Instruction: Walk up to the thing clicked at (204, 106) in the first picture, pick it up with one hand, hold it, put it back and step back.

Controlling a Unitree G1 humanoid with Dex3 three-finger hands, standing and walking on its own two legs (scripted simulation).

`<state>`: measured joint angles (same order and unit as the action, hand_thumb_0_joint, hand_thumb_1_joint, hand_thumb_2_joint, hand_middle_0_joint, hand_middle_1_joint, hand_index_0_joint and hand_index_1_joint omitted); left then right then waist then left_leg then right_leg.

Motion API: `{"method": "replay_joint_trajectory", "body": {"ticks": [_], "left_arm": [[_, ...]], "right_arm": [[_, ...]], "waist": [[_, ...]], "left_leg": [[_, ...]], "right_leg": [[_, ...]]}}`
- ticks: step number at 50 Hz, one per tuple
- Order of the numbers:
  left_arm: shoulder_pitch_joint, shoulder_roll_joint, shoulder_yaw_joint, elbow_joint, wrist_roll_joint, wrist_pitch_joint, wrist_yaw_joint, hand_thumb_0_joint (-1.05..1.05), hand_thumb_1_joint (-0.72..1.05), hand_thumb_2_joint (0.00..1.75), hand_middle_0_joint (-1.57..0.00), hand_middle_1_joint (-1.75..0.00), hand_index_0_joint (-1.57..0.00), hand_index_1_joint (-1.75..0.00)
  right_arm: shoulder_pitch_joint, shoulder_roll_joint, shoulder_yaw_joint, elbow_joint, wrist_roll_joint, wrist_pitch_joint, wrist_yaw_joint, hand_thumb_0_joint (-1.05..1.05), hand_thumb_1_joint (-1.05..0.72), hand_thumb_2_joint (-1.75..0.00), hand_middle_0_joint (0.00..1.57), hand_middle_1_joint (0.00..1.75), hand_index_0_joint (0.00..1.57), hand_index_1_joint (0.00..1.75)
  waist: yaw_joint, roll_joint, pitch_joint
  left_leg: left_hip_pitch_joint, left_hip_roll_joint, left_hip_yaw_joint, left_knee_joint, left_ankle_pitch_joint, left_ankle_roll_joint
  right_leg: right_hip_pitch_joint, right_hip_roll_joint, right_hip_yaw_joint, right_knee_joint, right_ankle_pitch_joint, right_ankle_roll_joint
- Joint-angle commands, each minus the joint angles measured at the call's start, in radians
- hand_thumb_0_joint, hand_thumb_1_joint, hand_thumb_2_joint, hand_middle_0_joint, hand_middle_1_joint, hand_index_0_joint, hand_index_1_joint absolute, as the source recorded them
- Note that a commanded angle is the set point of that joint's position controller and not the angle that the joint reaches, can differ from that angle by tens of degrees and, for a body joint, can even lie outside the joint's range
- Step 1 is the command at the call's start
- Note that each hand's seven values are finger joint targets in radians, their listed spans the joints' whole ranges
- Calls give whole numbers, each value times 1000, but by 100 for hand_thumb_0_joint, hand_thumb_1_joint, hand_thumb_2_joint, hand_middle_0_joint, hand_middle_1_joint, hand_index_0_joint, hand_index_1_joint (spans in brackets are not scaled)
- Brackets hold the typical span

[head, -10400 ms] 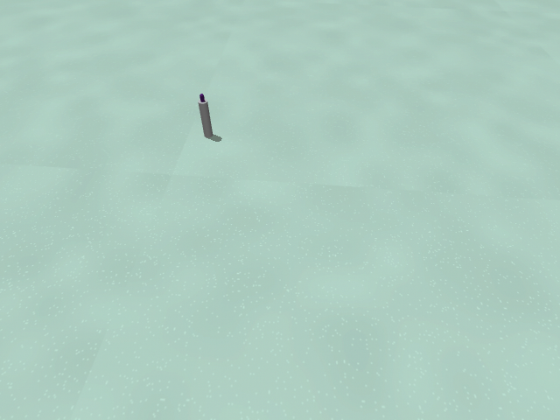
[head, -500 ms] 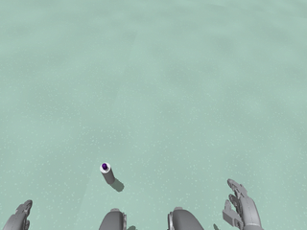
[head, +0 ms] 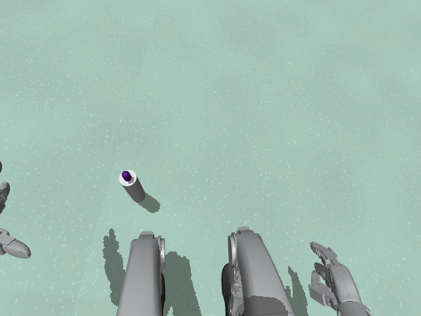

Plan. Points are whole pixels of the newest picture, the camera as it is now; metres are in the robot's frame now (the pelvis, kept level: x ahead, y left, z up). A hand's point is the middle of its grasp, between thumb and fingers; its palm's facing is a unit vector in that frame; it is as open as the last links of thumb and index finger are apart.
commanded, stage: go down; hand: left
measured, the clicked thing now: (132, 186) +0.45 +0.20 -0.42
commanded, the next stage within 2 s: approach in 1.14 s
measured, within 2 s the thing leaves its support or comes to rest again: neither
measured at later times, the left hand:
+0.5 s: hand (17, 192) +0.36 +0.36 -0.11, palm faces +0.07 -0.99 -0.10, open 17.7 cm
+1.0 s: hand (18, 181) +0.38 +0.38 -0.12, palm faces +0.05 -0.99 -0.09, open 17.7 cm
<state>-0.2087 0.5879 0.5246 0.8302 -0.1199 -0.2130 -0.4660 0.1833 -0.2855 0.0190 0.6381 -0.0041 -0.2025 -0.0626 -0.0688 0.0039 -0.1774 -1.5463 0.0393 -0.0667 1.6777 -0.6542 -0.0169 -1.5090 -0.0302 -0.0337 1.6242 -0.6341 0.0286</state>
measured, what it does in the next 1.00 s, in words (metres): lowers itself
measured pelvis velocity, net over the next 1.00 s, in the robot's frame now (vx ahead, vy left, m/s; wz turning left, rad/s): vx -0.04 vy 0.00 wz -0.05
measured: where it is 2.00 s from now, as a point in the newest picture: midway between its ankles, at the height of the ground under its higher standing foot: (194, 312)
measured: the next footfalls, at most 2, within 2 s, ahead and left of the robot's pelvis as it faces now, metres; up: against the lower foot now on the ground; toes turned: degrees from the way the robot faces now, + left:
none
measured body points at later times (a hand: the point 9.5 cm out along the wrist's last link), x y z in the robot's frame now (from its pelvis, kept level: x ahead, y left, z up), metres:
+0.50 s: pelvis -0.03 +0.00 -0.09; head +0.17 +0.04 +0.31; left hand +0.35 +0.41 -0.10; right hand +0.12 -0.28 -0.19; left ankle +0.05 +0.13 -0.53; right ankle +0.06 -0.14 -0.53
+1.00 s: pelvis -0.04 +0.00 -0.13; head +0.17 +0.06 +0.26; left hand +0.37 +0.43 -0.12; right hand +0.09 -0.28 -0.23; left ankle +0.05 +0.13 -0.53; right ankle +0.06 -0.14 -0.53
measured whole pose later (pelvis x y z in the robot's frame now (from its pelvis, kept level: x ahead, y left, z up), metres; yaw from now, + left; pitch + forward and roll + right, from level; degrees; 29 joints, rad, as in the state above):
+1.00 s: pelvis -0.04 +0.00 -0.13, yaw -3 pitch +33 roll -7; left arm -0.61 0.89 0.73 1.07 -0.15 -0.31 -0.73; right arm 0.16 -0.33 0.11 0.67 -0.02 -0.18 -0.04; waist -0.12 -0.02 -0.13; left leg -2.01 0.02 -0.13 2.12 -0.69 -0.02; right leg -1.95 -0.02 -0.05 2.04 -0.66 0.03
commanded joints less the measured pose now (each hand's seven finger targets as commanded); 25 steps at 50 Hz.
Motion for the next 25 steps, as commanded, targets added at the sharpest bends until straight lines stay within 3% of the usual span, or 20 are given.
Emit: {"method": "replay_joint_trajectory", "body": {"ticks": [1, 3, 6, 8, 9, 10, 16, 21, 24, 25], "left_arm": [[-243, 377, 145, -179, -46, -141, -62, 0, -61, 1, -5, -1, -5, -1], [-279, 434, 183, -176, -52, -169, -78, 0, -60, 4, -4, -2, -4, -2], [-337, 443, 192, -100, -56, -187, -109, 0, -58, 5, -3, -3, -3, -3], [-324, 452, 205, -27, -56, -181, -126, 0, -58, 6, -3, -3, -3, -4], [-340, 485, 216, -31, -55, -180, -136, 0, -59, 6, -3, -4, -3, -4], [-357, 480, 202, -10, -53, -177, -148, 0, -59, 7, -3, -4, -3, -4], [-349, 539, 232, 63, -56, -161, -185, 0, -61, 5, -4, -5, -4, -5], [-457, 613, 273, -25, -72, -181, -196, 0, -61, 5, -4, -6, -4, -6], [-476, 598, 259, 18, -72, -180, -211, 0, -61, 6, -4, -6, -4, -6], [-476, 602, 254, 27, -69, -178, -216, 0, -61, 6, -4, -6, -4, -6]], "right_arm": [[59, -213, -83, -85, 0, -43, -7, 0, -88, -89, 20, 30, 20, 30], [63, -216, -75, -74, -1, -43, -12, 0, -88, -90, 20, 30, 20, 30], [68, -225, -68, -59, -8, -44, -14, 0, -89, -90, 20, 30, 20, 30], [66, -222, -58, -52, -9, -41, -14, 0, -88, -90, 20, 30, 20, 30], [70, -227, -51, -48, -8, -38, -12, 0, -88, -90, 20, 30, 20, 30], [65, -230, -48, -48, -9, -35, -11, 0, -88, -90, 20, 30, 20, 30], [64, -248, -32, -45, -9, -25, -4, 0, -88, -90, 20, 30, 20, 30], [71, -249, -22, -42, -8, -22, 0, 0, -89, -90, 20, 30, 20, 30], [72, -257, -23, -32, -14, -21, -2, 0, -89, -90, 20, 30, 20, 30], [66, -262, -23, -31, -13, -21, -2, 0, -89, -90, 20, 30, 20, 30]], "waist": [[31, 144, -531], [31, 147, -540], [9, 145, -545], [20, 136, -516], [31, 157, -528], [29, 179, -517], [43, 195, -521], [34, 186, -592], [12, 182, -548], [19, 198, -531]], "left_leg": [[335, -17, -12, -170, 280, 32], [316, -17, -7, -147, 253, 36], [271, -19, -1, -100, 227, 41], [212, -21, 6, -84, 174, 42], [204, -19, 2, -81, 161, 38], [199, -18, -5, -86, 130, 34], [151, -14, -14, -41, 135, 30], [119, -19, 5, 37, 207, 39], [73, -19, 11, 63, 176, 42], [80, -16, 3, 53, 157, 38]], "right_leg": [[154, 27, -16, -102, 218, -61], [144, 28, -9, -94, 200, -58], [97, 29, -5, -71, 174, -58], [82, 26, 6, -71, 127, -57], [72, 26, 5, -56, 115, -59], [38, 27, -1, -39, 94, -63], [-24, 32, -29, 44, 102, -66], [-3, 33, -23, 73, 150, -64], [-37, 33, -22, 86, 132, -62], [-65, 33, -26, 101, 118, -67]]}}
